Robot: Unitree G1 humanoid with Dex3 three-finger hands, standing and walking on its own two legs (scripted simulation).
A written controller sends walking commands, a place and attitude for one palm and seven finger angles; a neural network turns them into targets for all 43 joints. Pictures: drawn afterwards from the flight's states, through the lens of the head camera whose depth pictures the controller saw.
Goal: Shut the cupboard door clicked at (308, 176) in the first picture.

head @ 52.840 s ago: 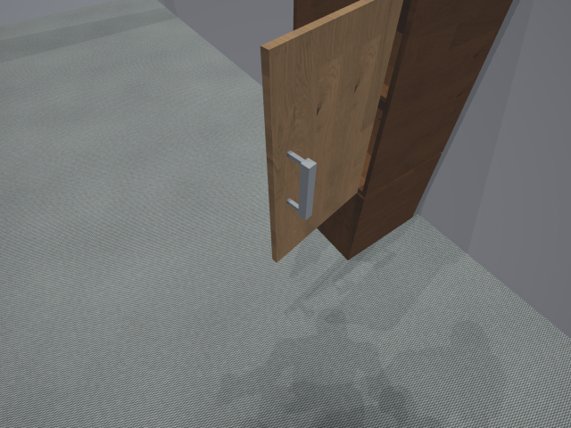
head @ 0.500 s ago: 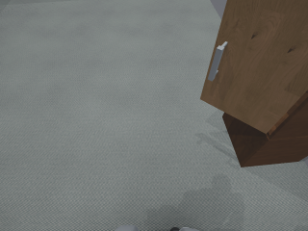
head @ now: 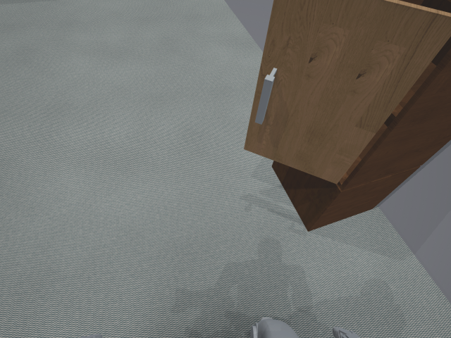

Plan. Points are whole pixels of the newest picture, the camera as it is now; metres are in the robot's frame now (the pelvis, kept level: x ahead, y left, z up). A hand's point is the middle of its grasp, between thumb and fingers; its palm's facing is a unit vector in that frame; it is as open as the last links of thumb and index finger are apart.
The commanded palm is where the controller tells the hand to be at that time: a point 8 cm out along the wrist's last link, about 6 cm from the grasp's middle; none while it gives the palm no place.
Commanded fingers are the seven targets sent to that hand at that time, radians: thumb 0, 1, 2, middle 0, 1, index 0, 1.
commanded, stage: turn to face it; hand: left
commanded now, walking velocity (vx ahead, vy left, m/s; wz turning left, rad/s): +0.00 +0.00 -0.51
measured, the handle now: (266, 96) +0.74 -0.05 -0.05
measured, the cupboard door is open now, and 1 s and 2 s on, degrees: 47 47 47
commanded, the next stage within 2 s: take the last steps up to it in 0.36 s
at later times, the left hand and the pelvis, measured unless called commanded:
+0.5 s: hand (156, 315) +0.17 +0.15 -0.18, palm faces -0.21 -0.96 -0.19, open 7.3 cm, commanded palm none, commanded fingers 0.00 0.90 0.90 -0.20 -0.30 -0.20 -0.30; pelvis +0.03 +0.00 -0.02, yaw -13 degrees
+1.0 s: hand (188, 289) +0.22 +0.10 -0.17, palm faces -0.24 -0.95 -0.20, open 7.3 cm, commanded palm none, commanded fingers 0.00 0.90 0.90 -0.20 -0.30 -0.20 -0.30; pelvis +0.12 -0.06 -0.01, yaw -17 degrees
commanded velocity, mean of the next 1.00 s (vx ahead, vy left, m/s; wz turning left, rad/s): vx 0.15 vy -0.02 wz -0.18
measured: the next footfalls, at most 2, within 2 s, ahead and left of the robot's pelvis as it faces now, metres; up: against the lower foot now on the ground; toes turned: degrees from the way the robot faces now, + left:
right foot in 0.20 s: +0.03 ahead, -0.15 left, +0.00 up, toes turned -11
left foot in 0.52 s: +0.11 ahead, +0.10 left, +0.00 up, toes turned -9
